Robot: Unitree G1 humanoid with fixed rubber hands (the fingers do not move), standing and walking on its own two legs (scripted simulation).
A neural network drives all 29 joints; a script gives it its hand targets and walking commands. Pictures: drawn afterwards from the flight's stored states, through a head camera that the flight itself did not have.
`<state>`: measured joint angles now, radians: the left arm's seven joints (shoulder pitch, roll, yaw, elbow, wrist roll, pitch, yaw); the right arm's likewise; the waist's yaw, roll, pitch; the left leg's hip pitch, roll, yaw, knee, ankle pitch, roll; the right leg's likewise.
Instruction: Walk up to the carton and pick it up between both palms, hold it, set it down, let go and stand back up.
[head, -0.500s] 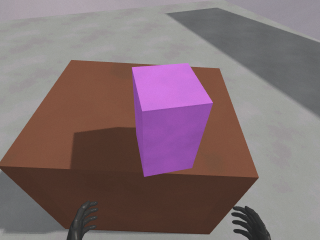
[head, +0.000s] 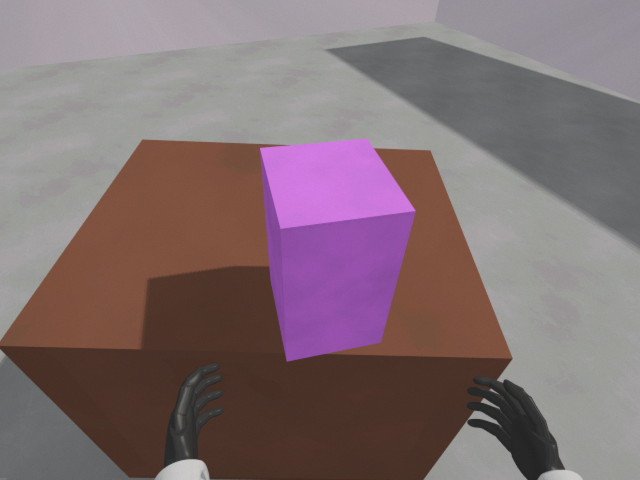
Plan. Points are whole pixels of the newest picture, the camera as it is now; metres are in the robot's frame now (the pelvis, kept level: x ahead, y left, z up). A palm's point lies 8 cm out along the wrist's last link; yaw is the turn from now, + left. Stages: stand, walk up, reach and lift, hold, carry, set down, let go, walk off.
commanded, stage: reach and lift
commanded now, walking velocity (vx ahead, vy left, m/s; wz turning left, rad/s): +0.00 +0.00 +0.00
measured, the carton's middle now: (325, 253) +0.43 +0.04 +0.06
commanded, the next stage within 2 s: none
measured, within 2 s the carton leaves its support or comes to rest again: neither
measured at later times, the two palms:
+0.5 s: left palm (191, 377) +0.21 +0.18 +0.06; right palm (520, 376) +0.25 -0.20 +0.05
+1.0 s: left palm (172, 316) +0.25 +0.20 +0.12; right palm (507, 302) +0.32 -0.19 +0.11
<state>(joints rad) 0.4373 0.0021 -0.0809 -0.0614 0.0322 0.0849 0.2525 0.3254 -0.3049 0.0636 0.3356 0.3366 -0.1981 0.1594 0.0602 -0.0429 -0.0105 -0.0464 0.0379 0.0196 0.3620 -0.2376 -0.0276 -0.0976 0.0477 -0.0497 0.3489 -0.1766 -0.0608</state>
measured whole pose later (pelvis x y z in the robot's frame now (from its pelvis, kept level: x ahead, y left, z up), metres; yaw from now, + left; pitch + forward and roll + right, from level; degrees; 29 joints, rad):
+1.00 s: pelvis -0.01 -0.01 +0.00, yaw -1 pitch -2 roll +0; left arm -0.07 0.07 0.13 -0.42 -0.10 0.79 0.23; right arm -0.21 -0.40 0.09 0.07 0.46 0.30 -0.05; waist 0.07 -0.02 0.05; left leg -0.09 0.05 0.02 0.33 -0.20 -0.04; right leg -0.15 0.07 -0.02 0.33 -0.15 -0.07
